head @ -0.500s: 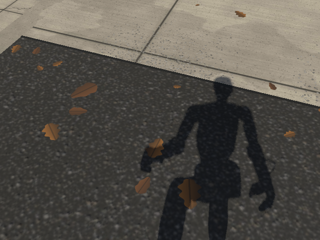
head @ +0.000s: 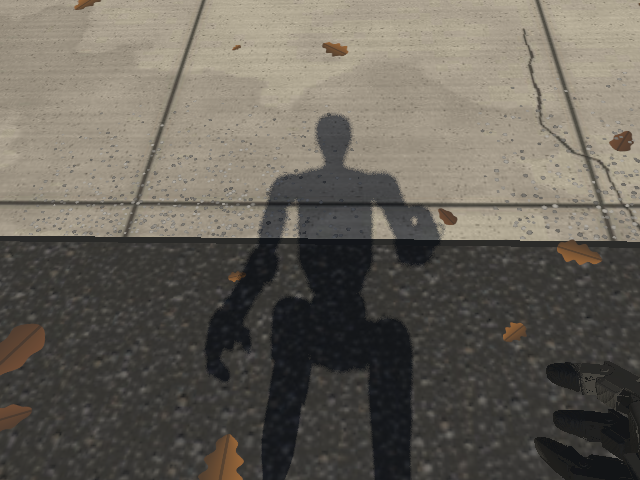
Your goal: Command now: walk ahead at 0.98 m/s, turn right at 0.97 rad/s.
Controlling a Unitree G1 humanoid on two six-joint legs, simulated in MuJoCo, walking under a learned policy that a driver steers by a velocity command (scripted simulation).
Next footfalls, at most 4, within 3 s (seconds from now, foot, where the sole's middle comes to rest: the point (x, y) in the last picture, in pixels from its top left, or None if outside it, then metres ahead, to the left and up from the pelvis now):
0.08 left None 0.31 0.16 -0.77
0.56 right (505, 409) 0.64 -0.25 -0.77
1.04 left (461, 237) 1.10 -0.18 -0.77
1.48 right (502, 134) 1.51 -0.31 -0.77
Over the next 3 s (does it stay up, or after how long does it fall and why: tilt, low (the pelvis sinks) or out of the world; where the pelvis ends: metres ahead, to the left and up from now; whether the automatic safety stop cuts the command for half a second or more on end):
stays up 1.80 0.09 0.01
